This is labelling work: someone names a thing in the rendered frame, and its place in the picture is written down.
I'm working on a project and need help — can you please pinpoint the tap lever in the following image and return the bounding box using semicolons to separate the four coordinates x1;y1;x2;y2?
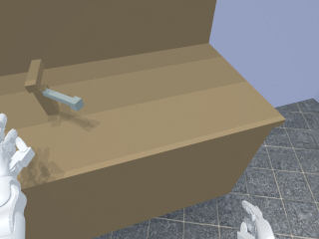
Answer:
42;89;84;112

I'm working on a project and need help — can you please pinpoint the left robot forearm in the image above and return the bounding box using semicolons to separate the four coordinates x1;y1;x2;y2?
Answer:
0;176;27;239

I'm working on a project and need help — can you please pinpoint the counter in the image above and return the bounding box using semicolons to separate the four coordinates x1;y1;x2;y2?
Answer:
0;0;286;239

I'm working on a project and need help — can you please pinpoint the robot right hand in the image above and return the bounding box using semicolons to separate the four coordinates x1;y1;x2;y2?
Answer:
237;200;275;239

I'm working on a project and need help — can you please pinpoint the robot left hand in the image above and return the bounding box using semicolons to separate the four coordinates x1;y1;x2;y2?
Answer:
0;114;35;179

